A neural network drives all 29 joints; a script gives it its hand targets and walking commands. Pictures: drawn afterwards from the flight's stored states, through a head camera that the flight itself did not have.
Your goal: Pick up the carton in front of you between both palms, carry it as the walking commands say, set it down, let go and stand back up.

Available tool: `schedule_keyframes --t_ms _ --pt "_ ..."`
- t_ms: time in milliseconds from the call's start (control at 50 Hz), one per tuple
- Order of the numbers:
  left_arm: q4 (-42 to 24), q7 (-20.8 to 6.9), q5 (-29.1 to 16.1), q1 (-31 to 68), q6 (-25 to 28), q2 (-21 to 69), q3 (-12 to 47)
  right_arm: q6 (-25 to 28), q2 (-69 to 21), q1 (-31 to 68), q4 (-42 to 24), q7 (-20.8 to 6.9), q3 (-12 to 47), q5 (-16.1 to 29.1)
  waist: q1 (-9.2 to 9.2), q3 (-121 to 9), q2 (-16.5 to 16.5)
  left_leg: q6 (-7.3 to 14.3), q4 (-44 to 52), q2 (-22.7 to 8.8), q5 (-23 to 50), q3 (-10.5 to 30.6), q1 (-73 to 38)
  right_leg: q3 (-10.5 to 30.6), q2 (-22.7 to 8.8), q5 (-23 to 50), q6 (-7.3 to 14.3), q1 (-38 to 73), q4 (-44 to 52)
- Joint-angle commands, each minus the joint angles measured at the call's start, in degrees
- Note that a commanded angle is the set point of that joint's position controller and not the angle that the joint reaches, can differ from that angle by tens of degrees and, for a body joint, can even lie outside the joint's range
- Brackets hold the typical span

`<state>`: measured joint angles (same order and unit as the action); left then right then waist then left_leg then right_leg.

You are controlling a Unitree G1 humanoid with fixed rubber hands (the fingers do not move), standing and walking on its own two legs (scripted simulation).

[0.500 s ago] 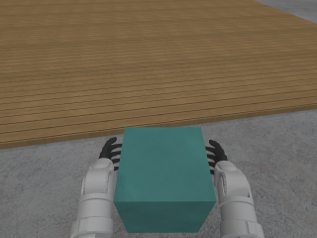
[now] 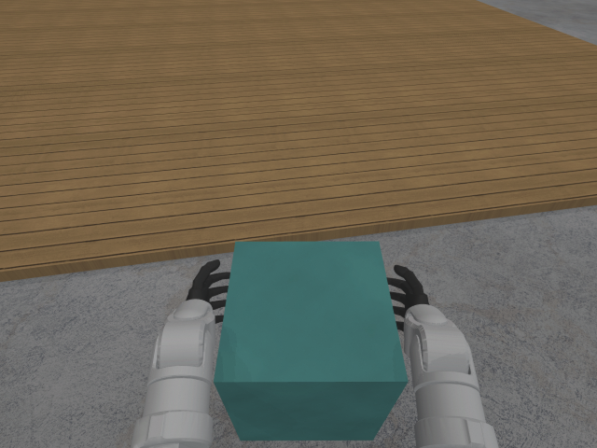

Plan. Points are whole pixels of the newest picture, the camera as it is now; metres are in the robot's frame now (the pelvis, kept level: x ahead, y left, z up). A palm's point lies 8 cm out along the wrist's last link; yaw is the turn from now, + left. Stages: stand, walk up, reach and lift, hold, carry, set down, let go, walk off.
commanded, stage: hold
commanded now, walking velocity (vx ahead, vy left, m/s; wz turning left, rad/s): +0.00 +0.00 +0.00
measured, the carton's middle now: (306, 344) +0.28 +0.00 -0.03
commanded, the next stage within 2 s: carry in 0.06 s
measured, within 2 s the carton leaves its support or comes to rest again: neither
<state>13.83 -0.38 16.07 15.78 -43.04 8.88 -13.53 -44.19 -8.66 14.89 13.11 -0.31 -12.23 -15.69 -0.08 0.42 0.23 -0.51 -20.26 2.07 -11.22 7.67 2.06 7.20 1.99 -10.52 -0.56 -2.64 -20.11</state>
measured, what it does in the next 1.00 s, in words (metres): walks ahead: right foot, then left foot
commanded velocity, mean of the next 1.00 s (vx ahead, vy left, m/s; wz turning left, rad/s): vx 0.49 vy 0.00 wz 0.00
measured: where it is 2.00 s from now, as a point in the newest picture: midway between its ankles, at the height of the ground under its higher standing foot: (291, 282)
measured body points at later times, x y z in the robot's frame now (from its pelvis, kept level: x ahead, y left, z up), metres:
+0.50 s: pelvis +0.11 +0.01 -0.01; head +0.09 +0.01 +0.44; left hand +0.40 +0.16 +0.07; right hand +0.39 -0.15 +0.07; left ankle +0.01 +0.13 -0.74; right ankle +0.12 -0.08 -0.75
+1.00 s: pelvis +0.38 +0.07 +0.00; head +0.41 +0.08 +0.45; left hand +0.68 +0.21 +0.06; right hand +0.66 -0.09 +0.06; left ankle +0.39 +0.14 -0.75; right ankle +0.33 -0.06 -0.67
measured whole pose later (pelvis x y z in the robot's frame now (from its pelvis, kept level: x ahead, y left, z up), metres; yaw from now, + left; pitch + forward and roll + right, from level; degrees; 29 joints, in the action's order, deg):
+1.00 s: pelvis +0.38 +0.07 +0.00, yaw -1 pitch +5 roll -1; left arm -18.9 5.7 6.1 11.3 -69.5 8.0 -7.4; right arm -69.6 -7.8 9.9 -19.2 5.5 -6.6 -5.9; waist -1.3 -2.7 0.0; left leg 4.3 -21.8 -1.8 -11.6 -13.9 15.7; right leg -5.3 -5.2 -18.3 0.8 -29.3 -60.5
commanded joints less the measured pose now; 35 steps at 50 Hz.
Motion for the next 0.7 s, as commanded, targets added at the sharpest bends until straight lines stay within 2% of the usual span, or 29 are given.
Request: schedule_keyframes --t_ms 0,20,40,60,80,100,120,160,200,220,240,260,280,300,320,340,360,380,400,420,440,460,480,500,520,540,560,620,680 --pt "-0.4 -13.5 -14.7 26.7 1.1 52.4 30.6 2.4 -51.7 29.6 -2.8 -13.2 30.5 15.0 0.0 -11.9 0.0 -0.5 3.0 3.3 8.1 -3.4 0.0 -3.4 3.5 7.7 -0.4 3.2 2.3" --pt "-0.3 -13.5 -14.6 26.8 1.2 52.4 30.5 2.4 -51.7 29.7 -2.7 -13.2 30.5 15.0 0.0 -11.9 0.0 -0.5 3.0 3.3 7.9 -3.4 0.0 -3.4 3.4 7.6 -0.4 3.2 2.3" --pt "-0.4 -13.5 -15.4 28.1 1.1 52.6 31.1 2.3 -52.1 31.0 -2.5 -13.2 31.0 15.3 0.09 -10.6 -1.3 0.7 -1.3 -6.2 -1.2 -2.0 7.4 -1.7 -6.3 -1.8 0.5 -4.2 -1.5" --pt "-0.8 -13.5 -15.5 27.9 1.1 52.5 31.4 2.3 -52.1 30.8 -2.7 -13.1 31.0 15.9 0.24 -11.8 -1.5 0.9 0.0 -5.5 -12.8 0.2 8.7 0.4 -6.3 -13.7 0.8 -6.0 0.7" --pt "-2.1 -13.3 -16.2 27.5 0.9 52.8 32.7 2.3 -52.3 31.2 -4.5 -13.0 32.4 16.7 0.32 -10.8 -1.7 0.9 0.1 -4.8 -22.7 -0.1 11.6 1.1 -6.3 -25.1 1.1 -9.2 2.3" --pt "-4.1 -13.0 -16.8 28.2 0.7 53.0 34.0 2.0 -52.4 32.1 -6.2 -12.8 33.9 17.7 0.28 -10.0 -2.0 0.9 -1.3 -4.2 -27.5 -0.8 14.0 1.8 -6.5 -31.2 1.7 -10.7 2.7" --pt "-5.8 -12.6 -17.6 28.3 0.2 53.0 35.4 1.6 -52.4 32.6 -7.9 -12.6 35.4 18.5 0.36 -10.0 -2.9 0.6 -4.0 -3.8 -25.0 -2.5 15.3 2.7 -7.5 -30.4 2.4 -10.7 2.9" --pt "-9.4 -11.7 -19.6 26.9 -1.3 52.2 38.1 0.0 -52.1 31.9 -11.4 -11.9 38.5 20.7 0.46 -14.6 -6.1 -0.2 -11.1 -1.8 -13.7 -7.7 15.4 5.3 -10.4 -24.7 4.4 -7.8 4.4" --pt "-13.8 -10.8 -21.5 26.0 -3.9 50.6 41.1 -2.5 -51.0 31.2 -15.2 -11.4 41.4 22.9 0.44 -17.0 -8.3 0.1 -9.2 -0.9 -12.3 -10.6 15.3 6.2 -12.5 -25.9 6.0 -7.2 4.3" --pt "-16.0 -10.4 -22.7 26.4 -5.7 50.0 42.5 -4.1 -50.6 31.1 -16.8 -11.1 42.7 23.9 0.38 -16.8 -7.5 0.5 -6.8 -1.1 -13.9 -10.7 13.5 4.6 -11.9 -27.9 5.8 -9.5 3.6" --pt "-18.0 -10.1 -23.6 27.0 -7.5 49.3 43.7 -5.8 -49.9 31.5 -18.4 -10.8 43.5 25.0 0.25 -15.7 -5.2 1.1 -3.6 -2.6 -15.7 -9.1 10.4 1.7 -10.5 -28.0 4.8 -13.7 0.8" --pt "-19.5 -9.8 -24.6 27.7 -9.4 48.6 44.6 -7.6 -48.7 31.0 -19.3 -10.5 43.8 25.7 -0.2 -14.4 1.0 2.9 0.7 -7.5 -20.4 -2.0 6.4 -3.6 -7.3 -25.0 2.8 -19.9 -6.4" --pt "-20.8 -9.6 -25.7 28.4 -11.3 48.1 45.8 -9.4 -47.5 29.3 -19.5 -10.1 43.9 26.0 -0.93 -13.6 11.5 6.1 7.5 -15.0 -25.4 10.7 1.4 -10.7 -3.6 -19.0 0.4 -27.8 -19.4" --pt "-21.9 -9.5 -27.2 28.0 -13.2 47.9 47.0 -11.1 -46.4 27.6 -20.3 -9.5 44.2 26.3 -1.15 -10.6 16.0 9.8 9.8 -20.4 -19.5 19.4 -3.5 -13.6 -2.5 -18.6 -0.4 -37.0 -21.9" --pt "-23.3 -9.5 -29.1 28.6 -14.8 48.4 48.5 -12.6 -45.6 26.8 -22.4 -8.9 44.4 26.8 -1.63 -9.5 13.7 12.0 8.8 -21.6 -10.3 20.0 -4.5 -12.2 -4.0 -20.2 0.2 -38.9 -21.9" --pt "-24.2 -9.6 -30.8 28.1 -16.0 48.9 48.9 -14.1 -45.8 26.8 -25.1 -8.4 44.7 27.6 -1.61 -11.0 10.3 12.0 7.6 -21.2 -3.9 16.3 -5.5 -12.0 -4.3 -20.0 0.5 -37.6 -19.4" --pt "-25.5 -9.5 -32.1 27.2 -17.0 49.4 49.2 -15.3 -46.2 26.7 -27.9 -8.1 45.3 28.6 -1.64 -13.3 8.6 10.9 6.2 -19.7 1.0 11.8 -6.4 -13.4 -3.5 -16.7 0.5 -34.6 -16.3" --pt "-26.6 -9.4 -33.0 26.1 -18.0 49.9 49.3 -16.5 -46.9 26.6 -30.1 -7.9 46.1 29.6 -1.56 -15.6 8.8 9.4 4.6 -17.7 5.4 7.2 -6.3 -15.4 -2.1 -12.8 0.4 -30.6 -13.3" --pt "-27.6 -9.2 -33.4 24.1 -18.9 50.3 49.4 -17.6 -47.3 25.5 -31.8 -7.9 46.7 30.4 -1.25 -17.7 9.4 7.9 2.6 -15.5 7.2 2.4 -5.0 -17.5 -1.0 -9.3 0.3 -25.1 -9.0" --pt "-28.6 -9.0 -33.3 21.9 -19.9 50.5 49.2 -18.7 -47.7 24.3 -33.0 -7.9 47.0 30.9 -0.68 -19.4 8.8 6.4 -0.2 -13.4 4.8 -2.4 -1.3 -19.7 -0.1 -4.6 0.2 -16.7 -3.0" --pt "-29.6 -8.8 -32.8 20.2 -20.8 50.3 48.9 -19.7 -48.0 22.2 -33.7 -8.1 47.2 31.2 -0.5 -21.1 6.6 4.9 -4.4 -11.7 2.1 -6.1 6.3 -19.2 -0.8 -1.5 0.6 -4.4 0.3" --pt "-30.1 -8.5 -32.0 17.5 -21.7 49.9 48.3 -20.7 -47.8 20.9 -34.1 -8.4 47.3 31.3 0.46 -23.4 2.5 3.1 -11.7 -10.0 -0.7 -9.5 17.1 -13.0 -5.9 -3.0 1.9 9.8 1.9" --pt "-30.5 -8.2 -30.6 15.0 -22.3 48.4 47.5 -21.9 -47.4 20.7 -35.7 -8.9 47.5 32.2 1.6 -23.6 -11.3 0.3 -26.6 -6.0 -9.9 -15.3 31.5 7.4 -19.4 -11.6 6.9 18.0 6.4" --pt "-30.5 -7.8 -29.2 13.9 -22.7 47.6 46.9 -23.0 -47.3 22.5 -36.8 -9.5 48.3 33.1 1.85 -19.7 -16.5 0.8 -32.9 -3.1 -19.0 -14.5 43.2 20.4 -27.3 -6.1 13.4 19.9 7.8" --pt "-31.9 -7.6 -29.3 15.0 -23.6 50.0 46.7 -23.7 -47.5 23.3 -36.8 -9.9 48.3 33.8 1.78 -17.4 -11.2 1.9 -37.5 -6.4 -21.1 -10.6 46.0 19.9 -28.9 -0.5 15.6 17.8 7.3" --pt "-33.6 -7.6 -29.9 15.9 -24.2 50.8 46.7 -24.0 -47.6 23.5 -37.0 -10.2 48.2 34.5 1.73 -16.5 -6.9 2.2 -39.2 -8.0 -20.4 -10.0 46.3 15.8 -27.4 5.1 14.5 16.1 6.7" --pt "-35.4 -7.5 -30.8 18.5 -24.7 50.6 47.0 -24.3 -48.2 24.4 -37.2 -10.3 48.3 35.2 1.56 -16.8 -4.2 2.1 -36.6 -9.0 -17.6 -9.8 45.9 11.4 -25.9 3.6 12.7 15.1 7.7" --pt "-37.5 -7.8 -33.3 21.2 -26.0 49.7 48.0 -24.9 -48.5 23.8 -37.0 -9.4 47.4 34.8 1.29 -16.3 -5.9 0.5 -25.2 -7.2 -8.4 -13.8 38.5 -1.4 -19.5 7.3 8.8 10.7 9.2" --pt "-36.4 -8.6 -34.5 20.1 -27.1 48.2 48.0 -25.6 -47.6 21.3 -36.0 -8.2 46.0 32.8 1.31 -15.2 -8.6 0.3 -15.5 -4.8 -2.4 -18.0 30.9 -8.8 -16.9 11.3 7.6 6.3 8.2"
